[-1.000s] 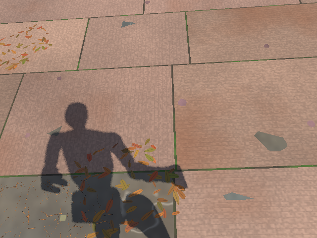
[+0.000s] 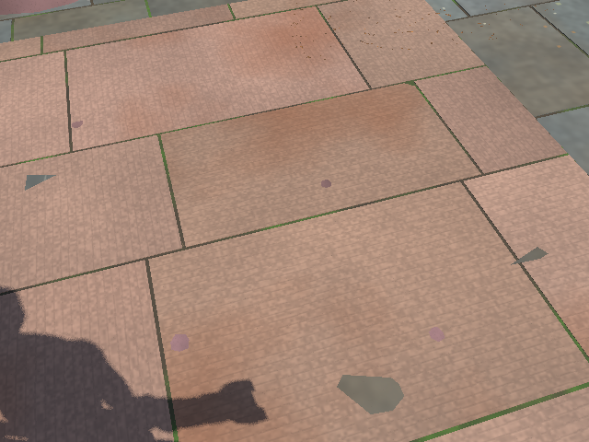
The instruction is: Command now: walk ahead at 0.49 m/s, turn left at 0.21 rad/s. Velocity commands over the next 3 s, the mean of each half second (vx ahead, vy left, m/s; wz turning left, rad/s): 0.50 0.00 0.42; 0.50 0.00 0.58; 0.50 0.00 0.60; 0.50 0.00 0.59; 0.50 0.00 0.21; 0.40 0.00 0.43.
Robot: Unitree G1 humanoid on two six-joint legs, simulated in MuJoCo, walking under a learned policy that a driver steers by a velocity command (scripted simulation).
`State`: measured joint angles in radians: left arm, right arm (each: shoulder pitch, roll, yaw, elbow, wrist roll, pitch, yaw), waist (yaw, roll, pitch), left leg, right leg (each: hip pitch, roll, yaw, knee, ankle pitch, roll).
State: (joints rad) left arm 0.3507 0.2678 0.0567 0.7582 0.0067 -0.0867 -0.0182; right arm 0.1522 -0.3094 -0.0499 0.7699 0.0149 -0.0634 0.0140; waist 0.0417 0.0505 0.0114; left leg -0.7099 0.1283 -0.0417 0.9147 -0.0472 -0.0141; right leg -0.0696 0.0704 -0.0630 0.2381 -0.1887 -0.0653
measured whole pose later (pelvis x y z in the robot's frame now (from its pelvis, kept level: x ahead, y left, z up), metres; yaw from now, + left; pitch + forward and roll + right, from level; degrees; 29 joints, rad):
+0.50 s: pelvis +0.29 +0.07 +0.00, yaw +16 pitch +2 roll +0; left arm 0.14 0.31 0.04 0.67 0.02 -0.10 0.01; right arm 0.31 -0.28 -0.06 0.71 0.01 -0.05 0.01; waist -0.04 -0.03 0.04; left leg -0.22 -0.12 -0.08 0.36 -0.17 0.10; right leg -0.66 -0.10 0.09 0.94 -0.21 0.06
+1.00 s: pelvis +0.57 +0.11 +0.00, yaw +34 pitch +1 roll -2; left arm 0.32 0.27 0.06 0.80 0.01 -0.09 0.00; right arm 0.20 -0.32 -0.07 0.62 0.02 -0.01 0.01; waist 0.06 0.05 0.03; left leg -0.67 0.08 -0.06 1.02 -0.21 -0.02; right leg -0.11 0.02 -0.12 0.31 -0.22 -0.03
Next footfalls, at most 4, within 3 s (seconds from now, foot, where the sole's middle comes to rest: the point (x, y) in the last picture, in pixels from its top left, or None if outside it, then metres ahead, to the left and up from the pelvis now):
0.24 left None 0.32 0.15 -0.78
0.72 right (321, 386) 0.63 0.02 -0.78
1.24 left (171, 346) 0.73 0.39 -0.78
1.72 right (163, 241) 1.06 0.48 -0.78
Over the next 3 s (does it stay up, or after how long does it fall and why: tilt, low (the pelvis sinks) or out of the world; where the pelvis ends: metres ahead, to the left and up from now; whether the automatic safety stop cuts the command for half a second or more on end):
stays up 1.10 1.02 0.00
